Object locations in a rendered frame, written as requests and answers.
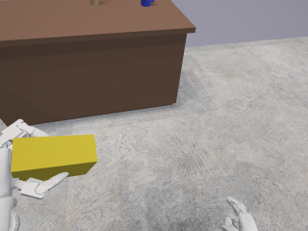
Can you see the robot right hand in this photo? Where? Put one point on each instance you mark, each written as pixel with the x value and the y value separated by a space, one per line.
pixel 244 221

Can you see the table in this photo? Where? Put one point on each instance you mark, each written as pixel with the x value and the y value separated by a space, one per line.
pixel 68 59

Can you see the sponge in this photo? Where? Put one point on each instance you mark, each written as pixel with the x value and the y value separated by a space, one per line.
pixel 44 157

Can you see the robot left hand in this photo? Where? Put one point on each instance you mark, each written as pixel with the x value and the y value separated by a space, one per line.
pixel 32 187

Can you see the left robot forearm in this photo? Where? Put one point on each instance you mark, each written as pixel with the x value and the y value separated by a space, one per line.
pixel 9 219

